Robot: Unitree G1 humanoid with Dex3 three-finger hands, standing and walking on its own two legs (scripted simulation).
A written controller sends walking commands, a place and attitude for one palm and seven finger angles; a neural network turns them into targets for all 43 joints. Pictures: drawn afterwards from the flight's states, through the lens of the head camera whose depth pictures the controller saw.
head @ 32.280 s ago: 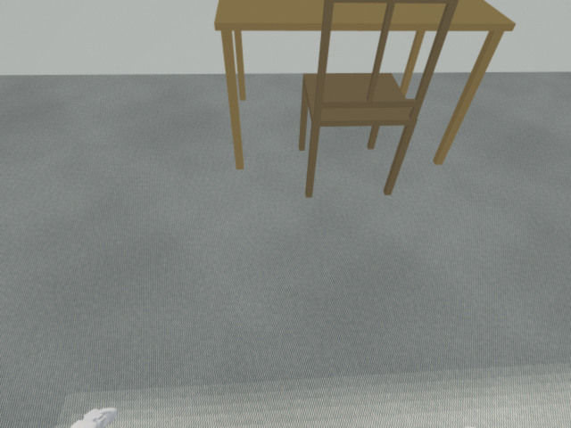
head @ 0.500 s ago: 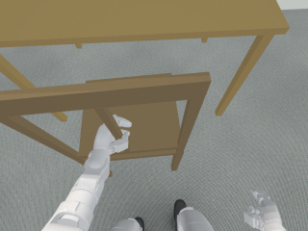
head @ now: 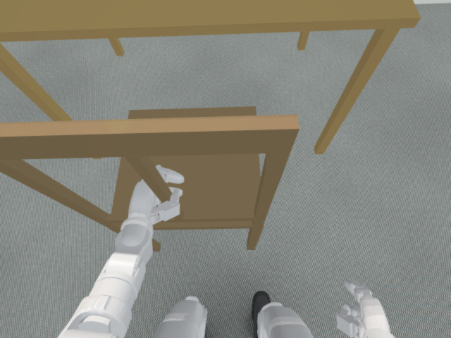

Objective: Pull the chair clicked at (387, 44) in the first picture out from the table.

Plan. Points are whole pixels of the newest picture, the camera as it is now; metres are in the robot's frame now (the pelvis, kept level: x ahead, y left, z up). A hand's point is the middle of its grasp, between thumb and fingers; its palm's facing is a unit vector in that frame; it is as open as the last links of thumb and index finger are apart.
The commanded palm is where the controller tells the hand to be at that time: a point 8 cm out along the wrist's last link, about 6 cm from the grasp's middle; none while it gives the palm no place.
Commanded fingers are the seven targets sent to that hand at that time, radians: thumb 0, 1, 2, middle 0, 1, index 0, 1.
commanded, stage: step backward, pulling the chair out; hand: left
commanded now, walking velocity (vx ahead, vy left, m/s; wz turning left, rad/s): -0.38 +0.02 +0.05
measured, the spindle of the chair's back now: (163, 192) +0.36 +0.14 -0.06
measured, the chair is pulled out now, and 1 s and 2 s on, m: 0.23 0.43 0.59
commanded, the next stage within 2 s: stop walking, hand still on the chair in 1.62 s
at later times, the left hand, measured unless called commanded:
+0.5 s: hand (164, 257) +0.24 +0.12 -0.07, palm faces -0.03 -0.99 -0.14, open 5.1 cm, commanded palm +0.22 +0.18 -0.07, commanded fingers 0.00 0.90 0.90 -0.50 -1.45 -0.50 -1.45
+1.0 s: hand (156, 324) +0.14 +0.13 -0.07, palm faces -0.03 -0.99 -0.14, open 5.1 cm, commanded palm +0.12 +0.18 -0.07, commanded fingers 0.00 0.90 0.90 -0.50 -1.45 -0.50 -1.45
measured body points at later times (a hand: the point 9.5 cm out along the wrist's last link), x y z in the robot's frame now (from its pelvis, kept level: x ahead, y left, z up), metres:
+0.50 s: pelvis -0.09 +0.01 +0.00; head +0.04 -0.01 +0.43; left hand +0.24 +0.18 -0.06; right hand +0.05 -0.20 -0.15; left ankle -0.10 +0.17 -0.69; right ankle -0.04 -0.09 -0.74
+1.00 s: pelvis -0.19 +0.02 +0.00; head -0.07 +0.00 +0.43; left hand +0.13 +0.18 -0.05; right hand -0.05 -0.22 -0.14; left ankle -0.22 +0.17 -0.70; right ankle -0.10 -0.08 -0.74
